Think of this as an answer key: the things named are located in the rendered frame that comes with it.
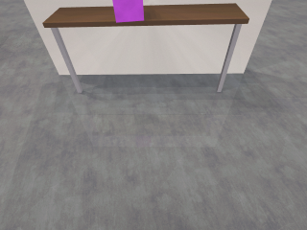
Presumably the table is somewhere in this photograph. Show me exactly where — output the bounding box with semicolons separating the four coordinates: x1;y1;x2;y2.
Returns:
42;3;249;93

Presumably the carton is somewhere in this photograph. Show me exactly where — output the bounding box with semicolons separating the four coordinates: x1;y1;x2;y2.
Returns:
112;0;144;23

